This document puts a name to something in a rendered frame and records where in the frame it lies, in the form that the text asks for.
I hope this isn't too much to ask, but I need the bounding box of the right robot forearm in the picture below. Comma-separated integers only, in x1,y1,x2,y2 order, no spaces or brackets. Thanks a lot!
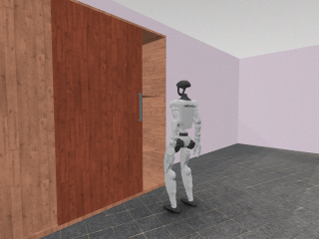
194,123,202,142

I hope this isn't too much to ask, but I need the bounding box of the right robot thigh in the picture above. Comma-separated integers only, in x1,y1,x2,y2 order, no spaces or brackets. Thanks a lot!
179,139,195,176

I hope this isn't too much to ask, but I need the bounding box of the robot right hand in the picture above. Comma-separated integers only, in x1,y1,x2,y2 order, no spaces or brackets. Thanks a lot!
192,141,201,157

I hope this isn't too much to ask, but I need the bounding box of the handle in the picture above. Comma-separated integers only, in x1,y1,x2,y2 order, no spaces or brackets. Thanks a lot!
138,93,143,121

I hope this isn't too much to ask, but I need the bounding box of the robot left upper arm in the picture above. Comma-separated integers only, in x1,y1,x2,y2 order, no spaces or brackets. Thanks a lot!
169,100,181,126

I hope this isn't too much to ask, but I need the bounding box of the robot right upper arm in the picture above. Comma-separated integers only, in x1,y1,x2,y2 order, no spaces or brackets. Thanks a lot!
192,100,201,125

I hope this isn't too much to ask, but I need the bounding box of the wardrobe door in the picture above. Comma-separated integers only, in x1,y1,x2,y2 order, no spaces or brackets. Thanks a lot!
0,0,58,239
50,0,144,226

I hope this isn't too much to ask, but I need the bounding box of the left robot foot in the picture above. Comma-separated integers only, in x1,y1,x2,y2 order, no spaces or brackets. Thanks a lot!
162,204,180,215

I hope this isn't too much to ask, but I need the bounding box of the robot left hand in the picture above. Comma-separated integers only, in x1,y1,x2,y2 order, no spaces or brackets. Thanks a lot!
165,146,175,165

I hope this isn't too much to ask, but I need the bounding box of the left robot forearm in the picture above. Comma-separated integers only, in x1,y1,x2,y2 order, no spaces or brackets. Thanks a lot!
169,119,179,147

